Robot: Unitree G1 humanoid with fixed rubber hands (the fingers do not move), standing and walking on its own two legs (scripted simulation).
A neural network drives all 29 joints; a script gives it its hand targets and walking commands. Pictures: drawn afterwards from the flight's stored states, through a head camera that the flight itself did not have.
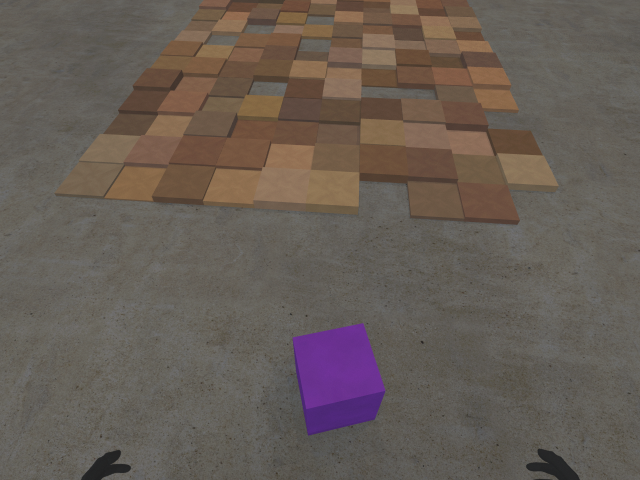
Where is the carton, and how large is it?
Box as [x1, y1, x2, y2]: [293, 323, 384, 435]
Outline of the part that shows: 362,323 293,337 296,372 308,435 374,419 384,393 384,388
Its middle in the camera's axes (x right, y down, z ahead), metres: +0.04 +0.42 +1.14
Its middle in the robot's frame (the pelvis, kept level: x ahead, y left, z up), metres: +0.48 -0.03 -0.66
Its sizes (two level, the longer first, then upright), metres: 0.210 0.200 0.250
